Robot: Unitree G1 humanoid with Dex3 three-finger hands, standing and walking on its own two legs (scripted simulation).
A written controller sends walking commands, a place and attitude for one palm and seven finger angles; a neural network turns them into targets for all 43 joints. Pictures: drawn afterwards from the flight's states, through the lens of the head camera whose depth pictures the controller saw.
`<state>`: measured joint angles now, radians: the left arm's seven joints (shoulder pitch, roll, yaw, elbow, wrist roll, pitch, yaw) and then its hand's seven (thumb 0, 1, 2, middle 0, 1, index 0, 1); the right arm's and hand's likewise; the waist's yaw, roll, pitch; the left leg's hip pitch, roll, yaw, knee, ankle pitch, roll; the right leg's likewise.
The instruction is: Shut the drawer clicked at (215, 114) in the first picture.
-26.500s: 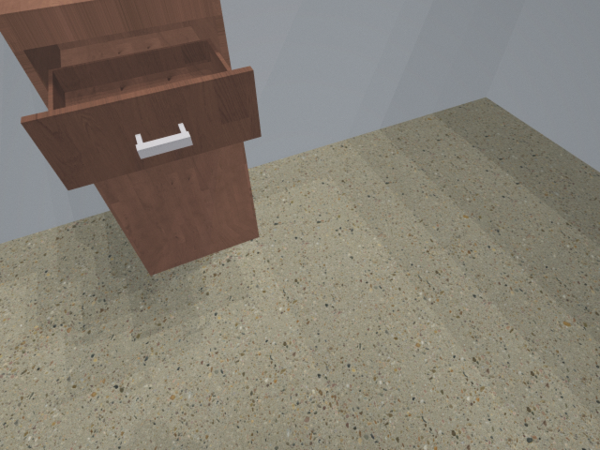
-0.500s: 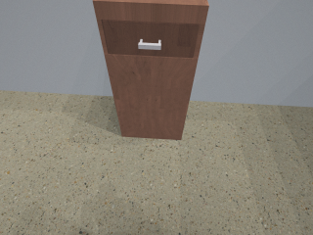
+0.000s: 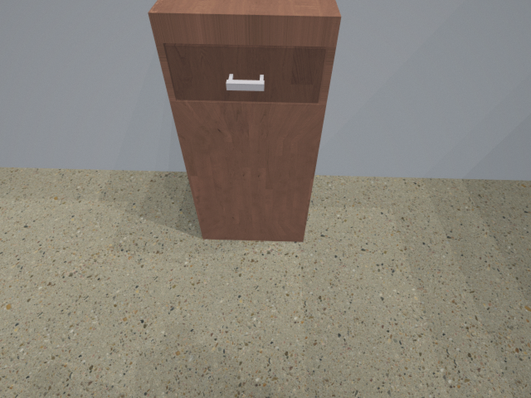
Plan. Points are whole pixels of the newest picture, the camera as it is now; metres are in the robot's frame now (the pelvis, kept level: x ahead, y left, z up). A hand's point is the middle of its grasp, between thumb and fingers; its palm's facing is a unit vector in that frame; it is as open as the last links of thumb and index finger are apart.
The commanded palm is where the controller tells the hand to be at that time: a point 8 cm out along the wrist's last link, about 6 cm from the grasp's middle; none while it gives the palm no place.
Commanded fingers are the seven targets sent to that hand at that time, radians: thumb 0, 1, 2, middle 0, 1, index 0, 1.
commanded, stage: look to check the result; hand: left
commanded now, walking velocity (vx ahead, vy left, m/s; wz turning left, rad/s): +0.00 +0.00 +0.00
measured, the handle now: (245, 81) +0.87 +0.09 +0.04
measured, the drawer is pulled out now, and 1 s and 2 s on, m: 0.00 0.00 0.00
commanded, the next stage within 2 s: stand and wait in 0.52 s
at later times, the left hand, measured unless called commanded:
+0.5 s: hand out of the picture +0.01 +0.16 -0.17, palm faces +0.02 -0.98 -0.19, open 7.4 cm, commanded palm none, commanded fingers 0.00 0.90 0.90 -0.20 -0.30 -0.20 -0.30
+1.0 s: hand out of the picture +0.04 +0.17 -0.17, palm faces +0.01 -0.98 -0.20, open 7.4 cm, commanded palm none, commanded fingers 0.00 0.90 0.90 -0.20 -0.30 -0.20 -0.30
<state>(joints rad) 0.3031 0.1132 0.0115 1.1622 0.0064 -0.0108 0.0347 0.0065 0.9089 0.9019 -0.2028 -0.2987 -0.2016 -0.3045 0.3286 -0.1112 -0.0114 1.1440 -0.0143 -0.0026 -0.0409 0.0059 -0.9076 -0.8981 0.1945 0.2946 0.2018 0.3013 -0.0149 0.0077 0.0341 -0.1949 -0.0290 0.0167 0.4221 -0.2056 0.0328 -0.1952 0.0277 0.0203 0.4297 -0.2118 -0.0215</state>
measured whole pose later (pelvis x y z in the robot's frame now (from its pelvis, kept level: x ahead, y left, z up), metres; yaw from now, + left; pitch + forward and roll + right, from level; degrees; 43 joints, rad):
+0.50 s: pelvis +0.01 -0.01 +0.00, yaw +0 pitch -2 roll +0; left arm 0.25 0.14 0.01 1.16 0.01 -0.02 0.03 0.01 0.91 0.90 -0.20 -0.30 -0.20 -0.30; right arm 0.27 -0.15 -0.01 1.14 -0.01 0.00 -0.04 0.01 -0.91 -0.90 0.19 0.29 0.20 0.30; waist -0.02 0.01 0.05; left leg -0.17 -0.01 0.01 0.41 -0.21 0.02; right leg -0.17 0.04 0.02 0.41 -0.21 -0.04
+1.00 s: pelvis +0.02 -0.01 +0.00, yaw +0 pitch -1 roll +0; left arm 0.21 0.17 0.01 1.16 0.00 -0.02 0.03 0.01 0.91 0.90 -0.20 -0.30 -0.20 -0.30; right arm 0.24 -0.18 -0.01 1.15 -0.01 0.00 -0.04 0.01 -0.91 -0.90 0.19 0.29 0.20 0.30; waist -0.02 0.01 0.06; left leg -0.15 -0.01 0.01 0.39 -0.21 0.01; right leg -0.14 0.05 0.02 0.38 -0.21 -0.04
